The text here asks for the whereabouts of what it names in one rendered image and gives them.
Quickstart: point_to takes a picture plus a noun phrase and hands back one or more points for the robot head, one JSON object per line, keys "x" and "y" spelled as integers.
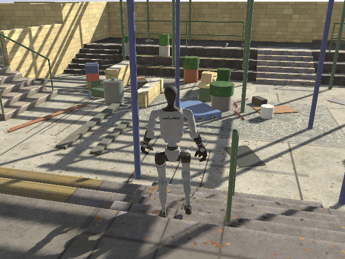
{"x": 170, "y": 93}

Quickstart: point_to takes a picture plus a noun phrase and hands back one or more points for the robot right forearm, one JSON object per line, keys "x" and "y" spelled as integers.
{"x": 199, "y": 142}

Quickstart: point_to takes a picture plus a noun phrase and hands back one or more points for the left robot hand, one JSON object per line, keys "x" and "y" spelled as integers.
{"x": 148, "y": 147}

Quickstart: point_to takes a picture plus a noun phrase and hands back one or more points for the right robot hand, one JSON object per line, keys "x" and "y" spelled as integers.
{"x": 204, "y": 154}

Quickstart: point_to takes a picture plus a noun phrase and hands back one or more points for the robot left forearm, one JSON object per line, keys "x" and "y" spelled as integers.
{"x": 145, "y": 140}

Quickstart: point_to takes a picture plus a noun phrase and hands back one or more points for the left robot upper arm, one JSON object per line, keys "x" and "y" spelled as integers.
{"x": 151, "y": 123}

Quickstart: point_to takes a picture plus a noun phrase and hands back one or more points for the right robot upper arm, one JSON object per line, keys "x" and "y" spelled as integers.
{"x": 191, "y": 122}

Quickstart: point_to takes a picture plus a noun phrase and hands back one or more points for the robot left thigh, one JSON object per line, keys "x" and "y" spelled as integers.
{"x": 161, "y": 166}

